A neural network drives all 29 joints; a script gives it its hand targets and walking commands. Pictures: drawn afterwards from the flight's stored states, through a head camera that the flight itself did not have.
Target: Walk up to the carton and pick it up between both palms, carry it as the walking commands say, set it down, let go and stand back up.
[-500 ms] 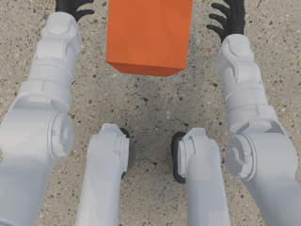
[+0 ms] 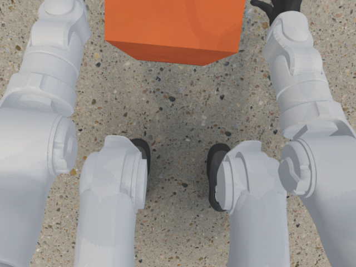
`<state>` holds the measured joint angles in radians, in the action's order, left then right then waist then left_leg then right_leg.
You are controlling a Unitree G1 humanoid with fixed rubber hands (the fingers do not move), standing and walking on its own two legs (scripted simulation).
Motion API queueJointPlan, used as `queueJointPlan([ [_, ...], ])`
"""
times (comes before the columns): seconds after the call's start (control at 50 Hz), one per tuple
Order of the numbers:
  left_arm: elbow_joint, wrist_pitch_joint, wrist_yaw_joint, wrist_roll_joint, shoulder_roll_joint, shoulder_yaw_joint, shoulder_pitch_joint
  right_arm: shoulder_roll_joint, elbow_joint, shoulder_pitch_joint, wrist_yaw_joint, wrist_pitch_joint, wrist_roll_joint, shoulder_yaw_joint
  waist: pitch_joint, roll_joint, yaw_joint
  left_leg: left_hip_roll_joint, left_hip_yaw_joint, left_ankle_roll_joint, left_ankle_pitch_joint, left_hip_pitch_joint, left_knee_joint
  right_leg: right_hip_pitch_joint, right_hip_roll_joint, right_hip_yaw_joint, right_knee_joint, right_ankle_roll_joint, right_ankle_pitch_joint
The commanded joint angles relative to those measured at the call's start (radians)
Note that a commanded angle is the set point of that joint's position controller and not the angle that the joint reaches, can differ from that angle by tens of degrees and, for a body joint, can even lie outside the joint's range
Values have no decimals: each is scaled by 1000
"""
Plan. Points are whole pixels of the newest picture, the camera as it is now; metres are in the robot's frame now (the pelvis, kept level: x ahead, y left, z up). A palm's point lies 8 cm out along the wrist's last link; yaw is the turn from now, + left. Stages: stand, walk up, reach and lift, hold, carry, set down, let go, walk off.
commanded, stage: reach and lift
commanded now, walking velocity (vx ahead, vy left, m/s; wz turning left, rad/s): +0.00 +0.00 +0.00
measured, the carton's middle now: (174, 8) +0.55 +0.04 -0.23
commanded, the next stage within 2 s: none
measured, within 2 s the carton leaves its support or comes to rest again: leaves its support in 1.36 s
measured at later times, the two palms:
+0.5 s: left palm out of the picture +0.55 +0.18 -0.16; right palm (269, 7) +0.54 -0.11 -0.16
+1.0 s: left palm out of the picture +0.55 +0.18 -0.16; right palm (263, 4) +0.54 -0.10 -0.16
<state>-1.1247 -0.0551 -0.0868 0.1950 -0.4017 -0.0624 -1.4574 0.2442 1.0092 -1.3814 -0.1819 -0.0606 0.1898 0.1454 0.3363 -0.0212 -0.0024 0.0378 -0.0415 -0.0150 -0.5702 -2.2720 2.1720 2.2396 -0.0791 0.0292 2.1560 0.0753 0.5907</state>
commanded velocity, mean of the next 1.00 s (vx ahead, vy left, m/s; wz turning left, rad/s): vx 0.00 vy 0.00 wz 0.00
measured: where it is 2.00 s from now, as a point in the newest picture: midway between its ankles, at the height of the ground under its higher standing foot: (178, 185)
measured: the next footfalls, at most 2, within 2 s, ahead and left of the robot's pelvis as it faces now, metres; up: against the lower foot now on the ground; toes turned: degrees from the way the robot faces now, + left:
none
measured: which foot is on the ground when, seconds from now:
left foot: down 0.00-1.00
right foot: down 0.00-1.00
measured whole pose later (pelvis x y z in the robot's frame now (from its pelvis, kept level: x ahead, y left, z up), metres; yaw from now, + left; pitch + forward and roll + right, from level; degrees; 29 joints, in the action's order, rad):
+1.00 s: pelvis +0.00 +0.00 -0.01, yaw +0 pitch +37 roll -2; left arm -1.06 -0.19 -0.06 -0.08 -0.26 -0.27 -1.47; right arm 0.08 0.95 -1.42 -0.14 -0.20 -0.08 0.40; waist 0.32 -0.04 -0.01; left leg 0.05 -0.04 -0.01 -0.58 -2.27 2.22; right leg 2.24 -0.12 0.05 2.20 0.10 0.61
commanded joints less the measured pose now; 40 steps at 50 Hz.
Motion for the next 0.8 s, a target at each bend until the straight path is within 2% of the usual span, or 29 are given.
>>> queueJointPlan([
  [0.0, 84, 19, 3, 0, -110, -13, -265, 87, -93, -231, 2, 17, -1, 4, -1291, 55, -9, -21, 51, -8, 391, 711, -174, -558, 8, -107, -144, -6, -323],
  [0.16, 37, 25, 13, -16, -89, -13, -262, 69, -47, -233, 8, 23, -16, 11, -1201, 52, -5, -17, 53, -9, 351, 641, -191, -528, 1, -101, -158, -6, -307],
  [0.36, 43, 28, 3, -23, -51, 13, -317, 32, -37, -283, 3, 30, -23, 11, -1216, 58, -6, -6, 55, -13, 338, 664, -205, -545, -12, -104, -169, -8, -295],
  [0.5, 51, 26, -9, -55, 3, 14, -343, -16, -35, -301, -5, 34, -54, 29, -1215, 66, -4, 11, 55, -18, 339, 684, -207, -549, -26, -110, -169, -9, -289],
  [0.56, 56, 24, -4, -57, 64, 32, -357, -57, -41, -310, -4, 35, -74, 33, -1208, 73, 15, 19, 56, -21, 342, 686, -202, -554, -33, -112, -168, -11, -293],
  [0.62, 62, 14, 16, -66, 187, 57, -388, -172, -51, -350, 18, 31, -93, 21, -1181, 79, 23, 29, 53, -21, 335, 685, -204, -540, -42, -114, -165, -15, -288],
  [0.68, 68, -7, 61, -99, 394, 75, -435, -372, -68, -434, 68, 16, -121, -2, -1138, 82, 14, 42, 54, -18, 317, 661, -201, -519, -55, -110, -157, -18, -277],
  [0.78, 67, -68, 210, -180, 900, 70, -510, -870, -135, -605, 217, -52, -190, -66, -1078, 57, -18, 76, 72, 5, 303, 605, -169, -485, -86, -118, -122, -21, -247],
])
